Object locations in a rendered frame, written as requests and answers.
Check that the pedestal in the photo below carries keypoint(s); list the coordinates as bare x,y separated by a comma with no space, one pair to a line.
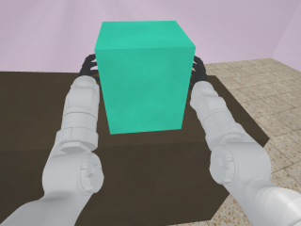
154,178

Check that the robot left upper arm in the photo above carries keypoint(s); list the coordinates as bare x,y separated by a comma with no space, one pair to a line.
68,180

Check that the carton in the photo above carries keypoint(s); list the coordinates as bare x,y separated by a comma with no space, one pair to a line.
145,69

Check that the left robot hand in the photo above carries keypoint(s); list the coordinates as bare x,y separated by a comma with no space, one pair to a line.
86,68

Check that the right robot forearm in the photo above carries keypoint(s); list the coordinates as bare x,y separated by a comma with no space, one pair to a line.
215,118

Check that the right robot hand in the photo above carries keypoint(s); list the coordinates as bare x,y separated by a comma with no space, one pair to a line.
199,73

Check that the left robot forearm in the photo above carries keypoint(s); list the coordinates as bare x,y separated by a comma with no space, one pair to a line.
79,119

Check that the robot right upper arm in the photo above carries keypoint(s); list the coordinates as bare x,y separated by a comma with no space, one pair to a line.
244,169

